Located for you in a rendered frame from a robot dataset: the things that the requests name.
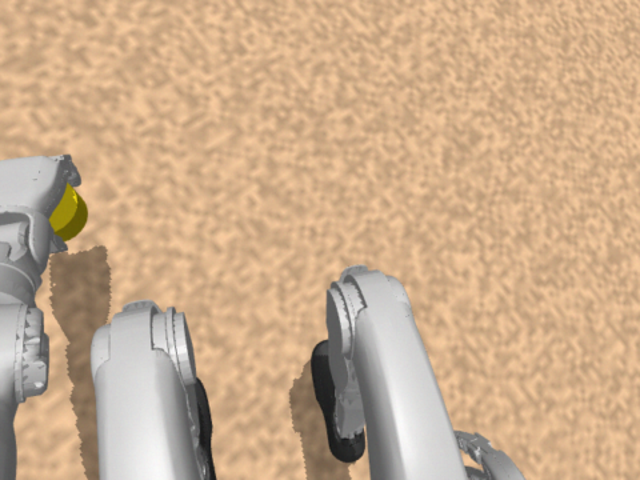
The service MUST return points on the left robot arm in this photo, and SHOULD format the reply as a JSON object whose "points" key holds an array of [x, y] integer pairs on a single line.
{"points": [[25, 236]]}

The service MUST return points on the tin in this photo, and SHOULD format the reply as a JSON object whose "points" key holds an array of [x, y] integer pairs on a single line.
{"points": [[70, 216]]}

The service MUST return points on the left robot hand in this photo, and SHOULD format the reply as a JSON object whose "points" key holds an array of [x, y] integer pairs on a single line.
{"points": [[38, 183]]}

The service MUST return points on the right robot foot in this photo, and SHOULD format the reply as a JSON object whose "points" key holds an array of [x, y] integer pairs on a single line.
{"points": [[344, 449]]}

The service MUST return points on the left robot foot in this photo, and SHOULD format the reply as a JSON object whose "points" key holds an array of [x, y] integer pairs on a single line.
{"points": [[205, 430]]}

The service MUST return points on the right robot hand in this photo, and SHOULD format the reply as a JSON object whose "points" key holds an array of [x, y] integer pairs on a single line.
{"points": [[496, 464]]}

